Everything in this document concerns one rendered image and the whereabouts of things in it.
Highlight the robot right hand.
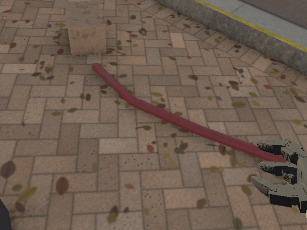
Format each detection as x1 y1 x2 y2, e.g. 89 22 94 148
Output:
250 138 307 214

